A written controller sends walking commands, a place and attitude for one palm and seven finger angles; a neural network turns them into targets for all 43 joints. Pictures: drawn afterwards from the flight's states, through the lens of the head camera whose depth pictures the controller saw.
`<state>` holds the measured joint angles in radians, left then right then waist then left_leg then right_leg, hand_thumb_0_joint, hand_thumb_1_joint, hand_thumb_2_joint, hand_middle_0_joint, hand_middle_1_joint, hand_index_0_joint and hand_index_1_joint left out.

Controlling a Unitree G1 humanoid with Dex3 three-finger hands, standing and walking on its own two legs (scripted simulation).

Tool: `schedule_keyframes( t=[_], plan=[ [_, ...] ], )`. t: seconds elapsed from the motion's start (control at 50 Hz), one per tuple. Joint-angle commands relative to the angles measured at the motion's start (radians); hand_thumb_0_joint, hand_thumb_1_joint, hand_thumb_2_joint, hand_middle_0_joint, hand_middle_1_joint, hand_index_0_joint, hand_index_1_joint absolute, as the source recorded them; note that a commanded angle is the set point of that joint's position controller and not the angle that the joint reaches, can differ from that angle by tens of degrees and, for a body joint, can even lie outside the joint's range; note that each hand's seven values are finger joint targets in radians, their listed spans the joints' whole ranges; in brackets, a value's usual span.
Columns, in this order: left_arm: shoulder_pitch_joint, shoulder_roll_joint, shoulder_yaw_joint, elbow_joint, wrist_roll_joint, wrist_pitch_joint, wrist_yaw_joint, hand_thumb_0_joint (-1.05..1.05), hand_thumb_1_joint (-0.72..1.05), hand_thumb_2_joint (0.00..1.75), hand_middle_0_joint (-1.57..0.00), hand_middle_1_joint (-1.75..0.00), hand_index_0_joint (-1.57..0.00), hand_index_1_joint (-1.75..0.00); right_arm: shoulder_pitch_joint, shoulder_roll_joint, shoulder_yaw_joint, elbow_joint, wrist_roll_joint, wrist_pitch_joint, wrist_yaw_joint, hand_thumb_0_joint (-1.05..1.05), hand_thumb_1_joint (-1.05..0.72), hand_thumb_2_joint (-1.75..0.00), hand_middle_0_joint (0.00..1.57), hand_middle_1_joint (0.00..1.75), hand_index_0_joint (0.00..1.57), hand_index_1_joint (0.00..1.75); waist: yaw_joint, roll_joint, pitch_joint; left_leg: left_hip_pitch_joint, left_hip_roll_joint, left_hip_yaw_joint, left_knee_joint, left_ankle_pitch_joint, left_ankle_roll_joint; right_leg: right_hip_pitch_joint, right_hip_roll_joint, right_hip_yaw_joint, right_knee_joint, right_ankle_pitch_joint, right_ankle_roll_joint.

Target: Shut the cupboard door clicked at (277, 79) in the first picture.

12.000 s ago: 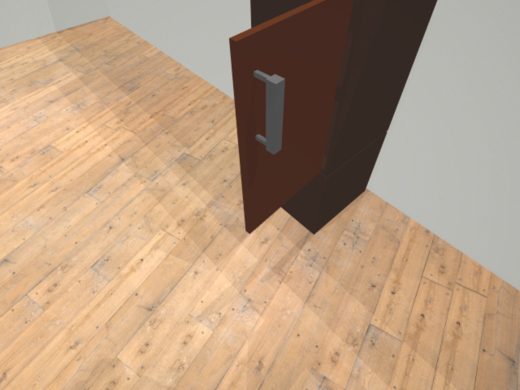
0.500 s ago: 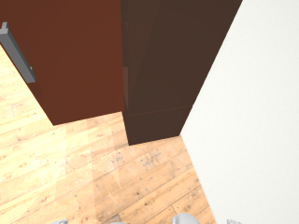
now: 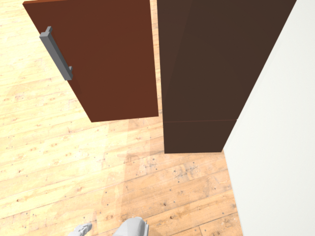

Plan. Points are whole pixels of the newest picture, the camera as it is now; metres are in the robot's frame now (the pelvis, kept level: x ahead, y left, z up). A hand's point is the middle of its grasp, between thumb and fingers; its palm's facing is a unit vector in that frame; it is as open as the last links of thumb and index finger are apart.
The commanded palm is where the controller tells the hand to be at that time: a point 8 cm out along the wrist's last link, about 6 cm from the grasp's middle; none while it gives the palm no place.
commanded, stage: turn to face it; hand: left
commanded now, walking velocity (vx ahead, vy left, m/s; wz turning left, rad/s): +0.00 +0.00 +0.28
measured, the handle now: (59, 54) +0.65 +0.35 +0.09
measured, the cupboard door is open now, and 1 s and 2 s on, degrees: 94 94 94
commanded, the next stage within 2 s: take the last steps up to it in 0.08 s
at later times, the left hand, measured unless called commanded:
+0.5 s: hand out of the picture -0.01 +0.25 -0.18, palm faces +0.21 -0.96 -0.20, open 7.4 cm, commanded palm none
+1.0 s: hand (89, 209) +0.21 +0.23 -0.16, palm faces +0.23 -0.95 -0.21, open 7.2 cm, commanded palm none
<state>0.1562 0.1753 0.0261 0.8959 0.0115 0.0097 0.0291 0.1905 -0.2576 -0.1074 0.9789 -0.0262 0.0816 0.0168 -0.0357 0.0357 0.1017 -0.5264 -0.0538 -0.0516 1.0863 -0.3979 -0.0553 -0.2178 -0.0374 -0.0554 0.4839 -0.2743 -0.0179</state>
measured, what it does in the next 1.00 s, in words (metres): walks ahead: left foot, then right foot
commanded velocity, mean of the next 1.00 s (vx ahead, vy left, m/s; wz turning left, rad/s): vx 0.17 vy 0.05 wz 0.10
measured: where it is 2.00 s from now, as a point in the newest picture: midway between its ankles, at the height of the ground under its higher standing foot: outside the picture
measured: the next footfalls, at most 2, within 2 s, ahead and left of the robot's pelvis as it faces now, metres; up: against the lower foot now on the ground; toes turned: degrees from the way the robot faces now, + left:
left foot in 0.32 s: +0.01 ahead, +0.13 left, +0.00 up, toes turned +11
right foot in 0.82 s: +0.22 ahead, -0.03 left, +0.00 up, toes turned +3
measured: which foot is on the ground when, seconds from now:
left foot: up 0.00-0.30, down 0.32-0.84, up 0.86-1.00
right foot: down 0.00-0.32, up 0.34-0.80, down 0.82-1.00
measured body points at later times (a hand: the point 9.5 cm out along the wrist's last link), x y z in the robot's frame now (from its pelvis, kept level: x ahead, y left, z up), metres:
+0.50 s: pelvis +0.03 +0.05 +0.00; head +0.05 +0.08 +0.45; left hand -0.02 +0.30 -0.16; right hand +0.15 -0.16 -0.13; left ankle -0.02 +0.12 -0.74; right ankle +0.02 -0.09 -0.66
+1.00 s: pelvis +0.15 +0.04 +0.00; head +0.19 +0.03 +0.45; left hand +0.20 +0.28 -0.14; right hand +0.13 -0.18 -0.16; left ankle +0.09 +0.16 -0.67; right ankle +0.18 -0.03 -0.74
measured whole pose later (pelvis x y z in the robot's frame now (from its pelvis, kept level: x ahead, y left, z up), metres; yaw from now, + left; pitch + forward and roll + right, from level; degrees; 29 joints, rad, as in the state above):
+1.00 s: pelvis +0.15 +0.04 +0.00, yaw +12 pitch +0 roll +0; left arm 0.16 0.14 0.05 0.99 0.00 -0.08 0.03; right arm 0.36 -0.14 -0.05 1.14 -0.02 0.01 -0.01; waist -0.04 0.03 0.08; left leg -0.42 0.04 0.02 1.04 -0.36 -0.01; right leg -0.22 0.00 -0.15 0.45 -0.23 -0.06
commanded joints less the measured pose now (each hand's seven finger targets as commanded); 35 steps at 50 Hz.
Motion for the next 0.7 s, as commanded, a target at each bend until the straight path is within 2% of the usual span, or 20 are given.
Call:
schedule_keyframes(
  t=[0.0,0.06,0.08,0.16,0.2,0.22,0.24,0.26,0.28,0.3,0.32,0.34,0.36,0.4,0.44,0.5,0.52,0.56,0.66,0.68],
  plan=[
    [0.06,0.17,0.048,-0.051,0.004,-0.035,0.01,0.0,0.9,0.9,-0.2,-0.3,-0.2,-0.3,-0.028,-0.05,0.004,-0.072,0.009,-0.024,0.004,0.0,-0.9,-0.9,0.2,0.3,0.2,0.3,0.038,-0.184,-0.122,-0.052,0.061,0.037,0.034,0.012,-0.028,0.171,-0.254,0.103,-0.139,0.503,-0.089],
    [0.146,0.192,0.052,-0.015,0.009,-0.039,0.01,0.0,0.9,0.9,-0.2,-0.3,-0.2,-0.3,-0.077,-0.033,0.019,-0.075,0.013,-0.027,-0.002,0.0,-0.9,-0.9,0.2,0.3,0.2,0.3,0.073,-0.192,-0.157,-0.022,0.059,0.066,-0.101,-0.043,-0.032,0.256,-0.276,0.095,-0.096,0.672,-0.106],
    [0.16,0.193,0.055,-0.005,0.013,-0.038,0.01,0.0,0.9,0.9,-0.2,-0.3,-0.2,-0.3,-0.096,-0.028,0.021,-0.08,0.016,-0.03,-0.003,0.0,-0.9,-0.9,0.2,0.3,0.2,0.3,0.083,-0.216,-0.145,-0.003,0.058,0.079,-0.152,-0.067,-0.03,0.256,-0.286,0.096,-0.09,0.696,-0.113],
    [0.184,0.221,0.059,0.023,0.017,-0.035,0.007,0.0,0.9,0.9,-0.2,-0.3,-0.2,-0.3,-0.121,-0.016,0.037,-0.07,0.02,-0.038,-0.006,0.0,-0.9,-0.9,0.2,0.3,0.2,0.3,0.092,-0.25,-0.134,0.096,0.043,0.111,-0.321,-0.078,-0.01,0.23,-0.291,0.091,-0.066,0.746,-0.124],
    [0.188,0.22,0.06,0.04,0.018,-0.035,0.003,0.0,0.9,0.9,-0.2,-0.3,-0.2,-0.3,-0.113,-0.013,0.043,-0.068,0.019,-0.047,-0.007,0.0,-0.9,-0.9,0.2,0.3,0.2,0.3,0.088,-0.255,-0.13,0.16,0.035,0.128,-0.42,-0.04,-0.002,0.2,-0.305,0.102,-0.071,0.637,-0.112],
    [0.178,0.223,0.06,0.047,0.016,-0.036,0.001,0.0,0.9,0.9,-0.2,-0.3,-0.2,-0.3,-0.098,-0.016,0.046,-0.062,0.017,-0.052,-0.007,0.0,-0.9,-0.9,0.2,0.3,0.2,0.3,0.074,-0.244,-0.126,0.213,0.033,0.131,-0.486,0.004,0.004,0.165,-0.302,0.106,-0.071,0.555,-0.1],
    [0.162,0.227,0.061,0.052,0.013,-0.036,-0.003,0.0,0.9,0.9,-0.2,-0.3,-0.2,-0.3,-0.069,-0.021,0.047,-0.051,0.015,-0.06,-0.007,0.0,-0.9,-0.9,0.2,0.3,0.2,0.3,0.056,-0.244,-0.129,0.294,0.028,0.144,-0.57,0.065,0.012,0.113,-0.289,0.09,-0.061,0.438,-0.08],
    [0.128,0.224,0.063,0.05,0.007,-0.033,-0.008,0.0,0.9,0.9,-0.2,-0.3,-0.2,-0.3,-0.02,-0.04,0.044,-0.035,0.013,-0.069,-0.007,0.0,-0.9,-0.9,0.2,0.3,0.2,0.3,0.024,-0.216,-0.127,0.41,0.036,0.144,-0.678,0.137,0.026,0.018,-0.266,0.055,-0.027,0.281,-0.046],
    [0.109,0.194,0.057,0.038,0.001,-0.03,-0.016,0.0,0.9,0.9,-0.2,-0.3,-0.2,-0.3,0.023,-0.095,0.032,-0.027,0.009,-0.078,-0.01,0.0,-0.9,-0.9,0.2,0.3,0.2,0.3,0.002,-0.069,-0.145,0.544,0.125,0.03,-0.739,0.134,0.069,-0.135,-0.196,-0.001,0.095,0.066,-0.002],
    [0.098,0.125,0.045,0.009,-0.001,-0.026,-0.027,0.0,0.9,0.9,-0.2,-0.3,-0.2,-0.3,0.103,-0.199,0.006,-0.017,-0.005,-0.082,-0.014,0.0,-0.9,-0.9,0.2,0.3,0.2,0.3,-0.042,0.247,-0.155,0.65,0.371,-0.289,-0.793,0.167,0.184,-0.358,-0.058,-0.115,0.342,-0.273,0.055],
    [0.017,0.126,0.036,-0.023,0.01,-0.02,-0.023,0.0,0.9,0.9,-0.2,-0.3,-0.2,-0.3,0.148,-0.218,0.007,-0.008,-0.004,-0.072,-0.021,0.0,-0.9,-0.9,0.2,0.3,0.2,0.3,-0.068,0.207,-0.11,0.576,0.453,-0.349,-0.847,0.16,0.286,-0.427,-0.046,-0.045,0.527,-0.36,0.043],
    [-0.005,0.141,0.043,-0.014,0.017,-0.017,-0.025,0.0,0.9,0.9,-0.2,-0.3,-0.2,-0.3,0.12,-0.175,0.019,-0.011,-0.004,-0.075,-0.025,0.0,-0.9,-0.9,0.2,0.3,0.2,0.3,-0.049,0.141,-0.066,0.506,0.413,-0.304,-0.871,0.082,0.289,-0.441,-0.073,0.019,0.597,-0.288,0.031],
    [-0.002,0.132,0.042,0.002,0.02,-0.017,-0.032,0.0,0.9,0.9,-0.2,-0.3,-0.2,-0.3,0.086,-0.139,0.029,-0.022,-0.001,-0.086,-0.032,0.0,-0.9,-0.9,0.2,0.3,0.2,0.3,-0.024,0.147,-0.034,0.472,0.362,-0.272,-0.874,0.102,0.271,-0.449,-0.081,0.035,0.626,-0.213,0.029],
    [0.047,0.127,0.04,0.042,0.019,-0.021,-0.043,0.0,0.9,0.9,-0.2,-0.3,-0.2,-0.3,0.06,-0.092,0.047,-0.03,0.004,-0.108,-0.039,0.0,-0.9,-0.9,0.2,0.3,0.2,0.3,0.016,0.099,-0.017,0.459,0.303,-0.172,-0.885,0.227,0.231,-0.435,-0.079,0.045,0.669,-0.084,0.031],
    [0.086,0.114,0.038,0.066,0.015,-0.02,-0.043,0.0,0.9,0.9,-0.2,-0.3,-0.2,-0.3,0.094,-0.075,0.053,-0.015,0.009,-0.123,-0.041,0.0,-0.9,-0.9,0.2,0.3,0.2,0.3,0.03,0.07,-0.034,0.498,0.268,-0.105,-0.878,0.4,0.22,-0.432,-0.066,0.034,0.676,-0.024,0.038],
    [0.082,0.107,0.033,0.071,0.013,-0.024,-0.04,0.0,0.9,0.9,-0.2,-0.3,-0.2,-0.3,0.155,-0.053,0.061,0.015,0.012,-0.139,-0.045,0.0,-0.9,-0.9,0.2,0.3,0.2,0.3,0.034,0.066,-0.054,0.533,0.264,-0.077,-0.871,0.561,0.233,-0.433,-0.064,0.031,0.633,0.008,0.044],
    [0.074,0.096,0.032,0.067,0.014,-0.024,-0.039,0.0,0.9,0.9,-0.2,-0.3,-0.2,-0.3,0.172,-0.044,0.055,0.021,0.01,-0.141,-0.046,0.0,-0.9,-0.9,0.2,0.3,0.2,0.3,0.033,0.043,-0.049,0.542,0.266,-0.068,-0.869,0.587,0.239,-0.438,-0.065,0.023,0.603,0.017,0.047],
    [0.03,0.08,0.024,0.056,0.014,-0.026,-0.04,0.0,0.9,0.9,-0.2,-0.3,-0.2,-0.3,0.207,-0.046,0.056,0.04,0.007,-0.142,-0.047,0.0,-0.9,-0.9,0.2,0.3,0.2,0.3,0.02,0.025,-0.037,0.547,0.275,-0.07,-0.865,0.606,0.249,-0.422,-0.067,0.008,0.506,0.013,0.045],
    [-0.061,0.057,0.012,0.028,0.008,-0.031,-0.042,0.0,0.9,0.9,-0.2,-0.3,-0.2,-0.3,0.269,-0.041,0.062,0.091,0.0,-0.138,-0.05,0.0,-0.9,-0.9,0.2,0.3,0.2,0.3,-0.003,0.076,0.002,0.534,0.283,-0.055,-0.844,0.623,0.248,-0.341,-0.048,-0.022,0.305,-0.002,0.02],
    [-0.086,0.062,0.014,0.017,0.008,-0.035,-0.042,0.0,0.9,0.9,-0.2,-0.3,-0.2,-0.3,0.283,-0.035,0.063,0.097,-0.001,-0.136,-0.051,0.0,-0.9,-0.9,0.2,0.3,0.2,0.3,-0.011,0.049,0.012,0.516,0.284,-0.075,-0.833,0.618,0.251,-0.308,-0.041,-0.022,0.261,-0.023,0.009]
  ],
)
